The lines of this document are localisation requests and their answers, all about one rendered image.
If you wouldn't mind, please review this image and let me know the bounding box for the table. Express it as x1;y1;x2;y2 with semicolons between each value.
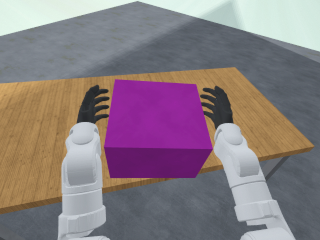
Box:
0;67;315;240

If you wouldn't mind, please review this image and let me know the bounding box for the right robot forearm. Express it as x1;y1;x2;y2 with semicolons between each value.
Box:
213;123;296;240

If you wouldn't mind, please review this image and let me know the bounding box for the left robot forearm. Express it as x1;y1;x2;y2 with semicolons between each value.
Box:
57;122;106;240

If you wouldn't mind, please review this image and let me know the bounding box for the left robot hand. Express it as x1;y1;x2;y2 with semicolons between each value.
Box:
76;84;110;124

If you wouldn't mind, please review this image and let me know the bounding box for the carton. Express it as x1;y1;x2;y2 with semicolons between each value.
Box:
104;79;213;178

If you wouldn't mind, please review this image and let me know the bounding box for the right robot hand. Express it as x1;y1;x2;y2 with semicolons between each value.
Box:
200;86;234;130

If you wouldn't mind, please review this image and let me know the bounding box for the robot right upper arm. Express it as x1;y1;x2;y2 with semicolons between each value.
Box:
240;227;294;240

